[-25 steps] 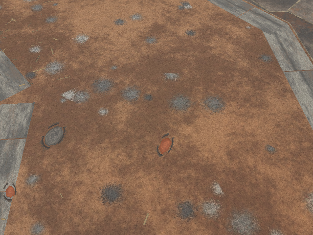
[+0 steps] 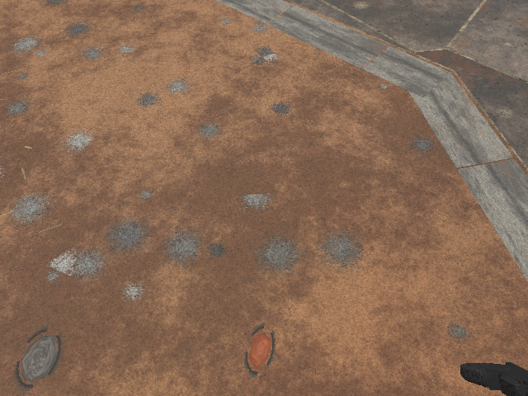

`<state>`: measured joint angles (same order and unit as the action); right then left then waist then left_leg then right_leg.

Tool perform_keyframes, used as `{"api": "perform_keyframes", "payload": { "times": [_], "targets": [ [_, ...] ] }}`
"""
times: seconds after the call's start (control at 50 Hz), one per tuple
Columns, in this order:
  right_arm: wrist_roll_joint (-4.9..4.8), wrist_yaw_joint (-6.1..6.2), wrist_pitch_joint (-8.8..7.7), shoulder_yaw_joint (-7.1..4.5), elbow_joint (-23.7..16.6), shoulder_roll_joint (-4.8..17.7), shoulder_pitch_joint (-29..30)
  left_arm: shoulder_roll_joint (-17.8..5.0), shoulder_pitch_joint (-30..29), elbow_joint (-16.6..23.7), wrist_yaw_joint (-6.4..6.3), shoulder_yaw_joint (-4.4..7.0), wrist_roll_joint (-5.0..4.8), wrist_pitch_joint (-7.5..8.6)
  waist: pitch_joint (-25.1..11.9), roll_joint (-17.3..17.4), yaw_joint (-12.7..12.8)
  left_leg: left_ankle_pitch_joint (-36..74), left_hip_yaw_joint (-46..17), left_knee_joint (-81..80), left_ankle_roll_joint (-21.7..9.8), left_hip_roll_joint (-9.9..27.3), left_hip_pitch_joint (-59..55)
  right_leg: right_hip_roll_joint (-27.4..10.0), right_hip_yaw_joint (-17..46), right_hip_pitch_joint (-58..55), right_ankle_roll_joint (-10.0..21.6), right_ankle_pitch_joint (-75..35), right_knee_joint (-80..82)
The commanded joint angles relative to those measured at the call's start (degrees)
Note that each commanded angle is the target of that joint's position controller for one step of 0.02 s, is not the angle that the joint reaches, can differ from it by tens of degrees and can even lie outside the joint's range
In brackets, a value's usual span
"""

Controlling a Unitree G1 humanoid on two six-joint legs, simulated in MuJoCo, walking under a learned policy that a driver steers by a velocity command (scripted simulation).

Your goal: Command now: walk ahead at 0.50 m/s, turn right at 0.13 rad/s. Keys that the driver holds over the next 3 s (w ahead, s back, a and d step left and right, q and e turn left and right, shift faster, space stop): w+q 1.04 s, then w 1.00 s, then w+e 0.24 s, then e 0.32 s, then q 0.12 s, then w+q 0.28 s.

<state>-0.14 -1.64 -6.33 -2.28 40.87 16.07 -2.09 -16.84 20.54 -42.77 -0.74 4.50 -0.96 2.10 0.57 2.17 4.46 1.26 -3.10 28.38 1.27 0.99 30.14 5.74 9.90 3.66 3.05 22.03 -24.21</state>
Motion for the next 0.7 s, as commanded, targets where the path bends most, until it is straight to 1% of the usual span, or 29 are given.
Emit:
{"api": "perform_keyframes", "payload": {
  "times": [0.02, 0.04, 0.06, 0.08, 0.1, 0.12, 0.14, 0.16, 0.18, 0.2, 0.24, 0.26, 0.3, 0.34, 0.38, 0.4, 0.44, 0.46, 0.48, 0.5, 0.52, 0.54, 0.56, 0.58, 0.6, 0.62, 0.64, 0.66, 0.7],
  "targets": [
    [0.37, 0.09, -1.29, -3.04, -1.71, 8.49, -4.56, -6.83, -0.11, 2.36, -0.03, 1.54, 0.46, 0.36, -3.29, -9.08, -4.80, -3.66, 2.74, -2.18, -4.60, -0.83, -11.61, -13.46, 6.63, -0.02, 5.99, -33.66, -4.85],
    [0.95, 0.20, -1.49, -3.69, -0.53, 10.78, -12.34, -5.02, 0.17, 3.06, -0.07, 0.62, 1.07, 0.35, -10.70, -5.56, -7.98, -1.45, -3.93, -0.29, -8.37, 4.91, -24.33, -10.53, 3.03, 4.07, 4.20, -32.02, -18.05],
    [1.24, 0.03, -0.96, -5.31, 1.04, 16.38, -19.07, -2.41, 7.70, 3.56, -0.03, -0.26, 0.19, 1.07, -18.90, 9.87, -6.72, -10.12, -27.52, -3.30, -18.61, 15.94, -44.53, -2.37, -3.68, 23.06, -0.99, -15.22, -39.01],
    [-0.79, -0.80, -0.56, -4.57, 2.25, 13.09, -20.77, -4.13, 6.90, 3.64, 0.04, -0.45, 0.36, 1.74, -17.81, 14.35, -7.68, -25.02, -43.62, -12.41, -20.83, 19.12, -48.10, -1.16, -2.52, 35.03, -2.07, 9.30, -46.54],
    [-1.56, -0.82, -0.28, -3.40, 1.44, 9.46, -17.62, -7.94, 0.02, 4.77, 0.25, 0.46, -0.29, 2.22, -8.99, 7.61, -8.62, -30.97, -39.37, -13.21, -18.04, 17.86, -42.18, -4.75, -1.25, 40.42, -1.42, 6.16, -49.51],
    [-0.71, -0.64, 0.27, -2.96, 0.41, 8.38, -14.80, -7.67, -5.15, 5.91, 0.30, 0.23, -0.05, 2.73, -4.68, 2.34, -8.55, -27.43, -32.85, -13.60, -16.34, 15.35, -35.39, -6.55, -2.79, 40.03, -1.12, 2.16, -48.08],
    [-0.30, -0.54, 0.68, -2.63, 0.20, 7.64, -13.20, -6.95, -8.02, 6.89, 0.39, 0.20, 0.86, 3.27, -0.71, 0.19, -7.67, -21.17, -28.12, -14.50, -16.16, 13.22, -29.50, -7.96, -3.73, 39.84, -1.28, -0.38, -44.06],
    [0.07, -0.25, 0.73, -2.24, -0.04, 6.71, -12.50, -6.45, -8.02, 7.02, 0.41, 0.38, 1.60, 3.56, -0.52, 0.86, -6.25, -15.63, -24.75, -15.12, -15.43, 11.17, -26.45, -9.51, -3.64, 36.94, -1.49, -2.85, -39.78],
    [0.13, -0.02, 0.88, -2.06, -0.12, 6.33, -12.35, -5.60, -7.46, 7.07, 0.48, 0.31, 1.83, 3.67, -1.03, 2.33, -5.39, -11.62, -22.54, -15.75, -15.20, 9.39, -24.81, -9.70, -4.19, 34.41, -2.08, -3.88, -36.64],
    [-0.13, 0.24, 1.00, -2.11, -0.05, 6.37, -12.69, -4.76, -7.06, 7.11, 0.52, 0.16, 1.89, 3.65, -1.70, 3.41, -4.92, -8.39, -20.78, -16.07, -15.43, 8.62, -23.94, -9.65, -4.88, 33.07, -2.78, -3.91, -33.55],
    [-0.64, 0.98, 1.20, -2.60, 0.35, 7.81, -13.70, -3.49, -9.04, 7.77, 0.43, -0.33, 1.91, 3.47, -1.73, 3.48, -5.06, -3.46, -17.89, -16.58, -16.13, 7.93, -21.58, -8.87, -6.38, 31.71, -4.42, -5.43, -26.79],
    [-0.83, 1.36, 1.36, -2.95, 0.58, 8.76, -14.13, -2.69, -11.02, 8.22, 0.43, -0.71, 1.86, 3.47, -1.36, 3.12, -5.52, -2.54, -16.49, -16.71, -15.84, 7.40, -20.17, -8.52, -6.66, 30.56, -5.02, -8.46, -22.65],
    [-1.15, 1.97, 1.85, -3.37, 1.10, 9.72, -15.48, -1.77, -15.15, 8.92, 0.65, -1.20, 1.60, 3.70, -0.74, 2.84, -6.92, -2.68, -14.63, -16.54, -14.65, 6.13, -17.78, -7.33, -6.77, 27.52, -5.90, -15.97, -15.11],
    [-1.33, 2.32, 2.44, -3.49, 1.68, 9.84, -17.45, -1.92, -18.48, 9.48, 1.01, -1.25, 1.08, 4.03, -0.55, 3.01, -8.19, -3.62, -14.57, -15.74, -13.80, 5.61, -16.66, -5.86, -6.62, 24.43, -6.44, -21.66, -10.03],
    [-1.60, 2.50, 2.99, -3.50, 2.26, 9.60, -19.53, -2.61, -21.15, 10.20, 1.34, -1.03, 0.62, 4.38, -0.44, 3.02, -8.92, -5.31, -16.28, -14.00, -13.25, 5.95, -17.49, -4.85, -5.96, 22.45, -6.40, -22.97, -6.81],
    [-1.70, 2.60, 3.25, -3.51, 2.38, 9.45, -20.16, -3.13, -21.85, 10.48, 1.47, -0.82, 0.48, 4.58, -0.46, 3.14, -8.86, -6.53, -17.70, -12.89, -12.83, 6.26, -18.44, -4.58, -5.50, 21.46, -6.16, -22.37, -5.21],
    [-1.64, 2.76, 3.66, -3.72, 2.21, 9.64, -20.05, -4.39, -21.34, 10.54, 1.58, -0.22, 0.21, 5.03, -0.54, 4.17, -7.61, -7.61, -20.64, -10.23, -11.84, 6.96, -19.96, -4.52, -5.04, 18.39, -5.12, -19.57, -2.87],
    [-1.65, 2.81, 3.83, -3.73, 1.92, 9.35, -19.31, -4.96, -19.09, 9.94, 1.51, 0.18, 0.17, 5.25, -1.02, 4.58, -5.97, -7.33, -21.17, -8.14, -11.03, 6.54, -19.78, -4.73, -5.37, 14.77, -4.08, -19.10, -1.00],
    [-1.47, 2.76, 3.86, -3.40, 1.50, 8.14, -18.77, -6.05, -15.03, 8.84, 1.19, 0.88, 0.40, 5.38, -2.81, 4.44, -3.73, -5.92, -20.42, -4.28, -9.65, 4.71, -18.36, -5.49, -5.76, 8.17, -2.60, -18.74, 0.83],
    [-0.94, 2.54, 3.60, -2.52, 0.50, 5.64, -17.67, -8.38, -7.99, 7.97, 0.67, 1.74, 1.18, 5.51, -8.26, 2.10, -0.11, -7.04, -17.23, 6.32, -7.75, 2.10, -13.90, -11.48, -1.09, -3.36, 0.44, -16.94, -0.31],
    [-1.02, 2.54, 3.04, -1.30, -0.78, 1.56, -22.20, -13.17, -0.53, 6.97, 0.23, 2.94, 2.02, 4.96, -16.84, -10.15, 0.49, -22.16, -9.02, 24.66, -3.99, -5.04, 0.92, -23.91, 15.82, -22.44, 7.14, -11.60, 0.29],
    [-1.97, 2.60, 2.69, -1.17, -1.92, 3.46, -24.85, -12.54, 2.24, 5.01, 0.84, 3.05, 1.16, 4.09, -18.09, -20.92, -0.47, -36.21, -5.83, 36.60, -2.93, -3.95, 12.76, -31.19, 33.85, -24.96, 12.03, 1.87, 5.45],
    [-2.28, 2.66, 2.91, -2.43, -1.08, 8.16, -21.69, -7.97, -0.65, 5.66, 0.87, 1.88, 0.79, 3.98, -9.92, -12.99, 0.16, -31.76, -6.81, 41.84, -2.50, -0.64, 16.35, -28.72, 29.57, -18.26, 10.45, 7.33, 7.36],
    [-1.74, 2.58, 3.28, -2.77, -1.61, 8.90, -17.56, -5.87, -3.21, 5.80, 0.80, 1.20, 0.90, 3.75, -4.50, -8.91, 0.00, -27.11, -5.19, 42.77, -2.17, 1.02, 16.28, -26.10, 20.96, -11.85, 8.58, 2.45, 8.00],
    [-1.25, 2.42, 3.52, -2.83, -2.01, 8.13, -15.82, -4.43, -5.69, 5.54, 0.90, 0.64, 1.19, 3.65, -1.42, -6.88, -1.21, -23.72, -4.44, 41.23, -1.79, 2.42, 14.77, -23.53, 14.91, -6.27, 7.78, -3.81, 9.60],
    [-1.05, 2.17, 3.80, -3.02, -2.44, 7.40, -14.95, -3.33, -7.34, 5.12, 0.91, 0.25, 1.51, 3.66, 0.28, -7.70, -2.43, -21.44, -4.35, 39.47, -1.64, 3.90, 13.35, -21.87, 10.40, -2.51, 7.30, -8.61, 10.98],
    [-1.32, 1.85, 4.15, -2.89, -2.78, 6.27, -14.93, -3.28, -8.24, 4.74, 0.93, 0.23, 1.68, 3.79, 1.10, -8.79, -3.31, -20.08, -3.79, 38.31, -1.49, 4.89, 11.35, -20.68, 6.67, 0.60, 6.89, -11.62, 12.49],
    [-1.44, 1.62, 4.45, -2.65, -3.13, 5.05, -14.60, -3.37, -8.51, 4.32, 0.99, 0.38, 1.51, 4.05, 1.22, -8.97, -3.61, -18.86, -3.06, 37.48, -1.20, 5.24, 10.73, -20.16, 3.84, 1.98, 7.11, -14.45, 13.69],
    [-1.19, 1.35, 4.75, -2.33, -4.43, 3.94, -12.77, -4.82, -8.27, 3.26, 0.96, 0.92, 1.30, 4.46, 1.42, -7.66, -3.87, -15.73, -2.66, 34.22, -0.40, 5.77, 11.63, -20.45, -0.40, 2.63, 8.09, -19.76, 15.25]
  ]
}}
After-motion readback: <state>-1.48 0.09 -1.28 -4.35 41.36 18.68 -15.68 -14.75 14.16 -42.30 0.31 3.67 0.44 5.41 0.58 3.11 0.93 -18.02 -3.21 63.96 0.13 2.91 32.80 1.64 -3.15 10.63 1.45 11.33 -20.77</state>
